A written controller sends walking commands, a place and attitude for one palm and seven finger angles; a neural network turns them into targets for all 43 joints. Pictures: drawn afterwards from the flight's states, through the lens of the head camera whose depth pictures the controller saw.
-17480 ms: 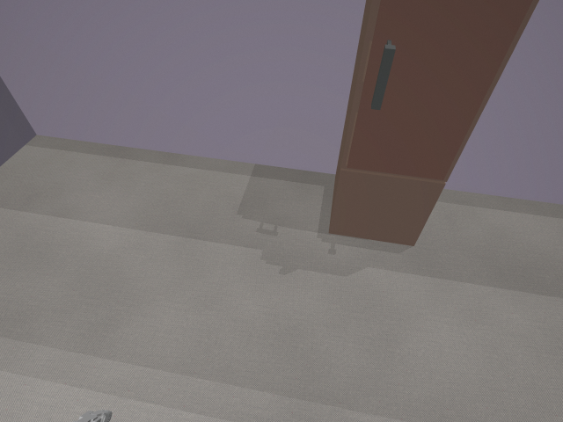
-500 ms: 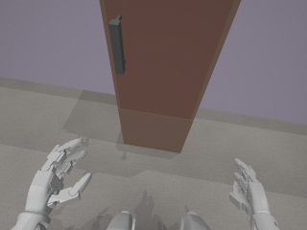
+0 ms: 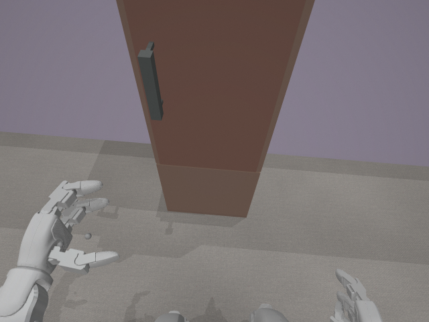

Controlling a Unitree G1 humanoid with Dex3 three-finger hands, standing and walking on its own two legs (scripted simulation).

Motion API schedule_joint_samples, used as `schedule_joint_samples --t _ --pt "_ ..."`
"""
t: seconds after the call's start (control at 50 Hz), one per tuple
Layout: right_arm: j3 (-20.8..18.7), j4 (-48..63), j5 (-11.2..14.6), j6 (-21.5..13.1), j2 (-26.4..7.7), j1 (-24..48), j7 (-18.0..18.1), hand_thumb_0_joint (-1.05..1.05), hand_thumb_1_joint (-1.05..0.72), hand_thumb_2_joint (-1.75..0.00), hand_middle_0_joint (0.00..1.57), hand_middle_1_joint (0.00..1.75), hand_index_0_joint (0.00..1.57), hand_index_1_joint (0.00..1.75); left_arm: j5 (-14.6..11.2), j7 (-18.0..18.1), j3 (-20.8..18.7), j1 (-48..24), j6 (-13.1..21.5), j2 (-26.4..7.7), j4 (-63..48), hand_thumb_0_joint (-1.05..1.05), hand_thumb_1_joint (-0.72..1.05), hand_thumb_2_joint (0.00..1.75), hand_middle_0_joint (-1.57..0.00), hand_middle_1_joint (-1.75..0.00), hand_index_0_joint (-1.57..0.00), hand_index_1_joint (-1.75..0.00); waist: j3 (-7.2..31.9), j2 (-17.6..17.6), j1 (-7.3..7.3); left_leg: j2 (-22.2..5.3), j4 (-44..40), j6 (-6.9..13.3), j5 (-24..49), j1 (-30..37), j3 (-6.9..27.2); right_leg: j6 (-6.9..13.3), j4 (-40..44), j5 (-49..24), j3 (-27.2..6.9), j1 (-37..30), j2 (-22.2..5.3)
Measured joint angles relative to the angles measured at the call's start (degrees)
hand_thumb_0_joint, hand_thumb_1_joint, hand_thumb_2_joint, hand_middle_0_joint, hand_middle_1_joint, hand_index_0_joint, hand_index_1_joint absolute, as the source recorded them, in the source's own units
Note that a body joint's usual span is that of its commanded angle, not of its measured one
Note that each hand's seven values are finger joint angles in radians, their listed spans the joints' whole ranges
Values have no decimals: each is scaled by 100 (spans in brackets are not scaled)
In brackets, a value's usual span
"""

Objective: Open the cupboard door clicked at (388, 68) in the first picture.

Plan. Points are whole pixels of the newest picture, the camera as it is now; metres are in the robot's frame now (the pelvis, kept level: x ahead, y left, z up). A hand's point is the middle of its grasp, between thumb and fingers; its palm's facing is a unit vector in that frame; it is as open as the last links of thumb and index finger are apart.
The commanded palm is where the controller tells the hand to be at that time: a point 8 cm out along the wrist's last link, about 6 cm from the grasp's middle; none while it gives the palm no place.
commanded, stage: raise the hand with hooked fingers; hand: left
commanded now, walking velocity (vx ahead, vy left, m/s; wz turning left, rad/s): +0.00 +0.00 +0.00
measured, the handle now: (154, 82) +0.61 +0.18 +0.09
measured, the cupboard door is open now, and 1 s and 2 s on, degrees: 0 0 0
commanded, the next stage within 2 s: move the hooked fingers beside the handle in 1.06 s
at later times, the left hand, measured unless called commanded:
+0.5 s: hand (63, 191) +0.30 +0.26 +0.10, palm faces +0.01 -1.00 -0.05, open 13.9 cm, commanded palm +0.27 +0.31 +0.11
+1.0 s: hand (67, 185) +0.31 +0.26 +0.11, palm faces +0.00 -1.00 -0.05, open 14.0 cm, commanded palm +0.28 +0.30 +0.11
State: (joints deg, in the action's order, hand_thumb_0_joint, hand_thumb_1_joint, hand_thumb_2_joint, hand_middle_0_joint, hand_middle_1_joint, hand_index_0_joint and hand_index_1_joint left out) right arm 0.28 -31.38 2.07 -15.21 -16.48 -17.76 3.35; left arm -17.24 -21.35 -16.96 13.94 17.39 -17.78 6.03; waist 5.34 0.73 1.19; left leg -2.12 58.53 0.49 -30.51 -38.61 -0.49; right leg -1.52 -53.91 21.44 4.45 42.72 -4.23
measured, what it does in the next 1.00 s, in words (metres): stands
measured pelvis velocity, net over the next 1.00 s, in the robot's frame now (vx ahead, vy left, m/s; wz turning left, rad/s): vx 0.01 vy -0.01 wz -0.01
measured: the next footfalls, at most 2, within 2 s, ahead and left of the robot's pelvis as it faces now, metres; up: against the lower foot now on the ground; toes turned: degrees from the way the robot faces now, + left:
none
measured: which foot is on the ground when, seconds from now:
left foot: down 0.00-1.00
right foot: down 0.00-1.00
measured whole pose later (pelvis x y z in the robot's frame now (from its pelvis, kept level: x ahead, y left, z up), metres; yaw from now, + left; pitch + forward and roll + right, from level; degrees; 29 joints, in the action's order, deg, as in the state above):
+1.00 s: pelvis +0.01 -0.01 +0.03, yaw -1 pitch +7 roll -1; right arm 2.4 -31.7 2.1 -11.5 -16.1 -17.4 4.5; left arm -19.2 -30.8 -26.2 -3.9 14.1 -23.7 25.1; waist 3.3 1.2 0.5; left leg -2.8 47.6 -0.6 -26.6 -28.2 -1.0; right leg -0.6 -44.6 18.5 4.4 33.2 -3.0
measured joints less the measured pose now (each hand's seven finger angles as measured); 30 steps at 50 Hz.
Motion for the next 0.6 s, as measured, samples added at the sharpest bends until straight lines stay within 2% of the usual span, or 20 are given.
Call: schedule_joint_samples --t 0.3,0.46,0.6 --pt "248 88 -9 104 151 298 28 1 -91 -90 21 30 20 30 -165 -513 -448 -878 -353 -339 753 -1 -43 33 -30 -116 -30 -116 -73 44 -145 -50 -510 -61 102 588 72 35 499 -64 101 -618 70" --pt "300 -22 -20 232 137 222 68 1 -90 -90 21 30 20 30 -225 -780 -730 -1386 -476 -516 1317 -1 -48 31 -30 -119 -30 -119 -117 95 -158 -55 -750 -79 195 774 47 50 692 -132 86 -776 88" --pt "261 -99 6 337 33 105 120 1 -91 -90 21 30 20 30 -233 -982 -927 -1839 -517 -707 1836 -1 -49 30 -30 -120 -30 -120 -172 87 -108 -60 -931 -92 287 902 10 67 833 -209 57 -873 103"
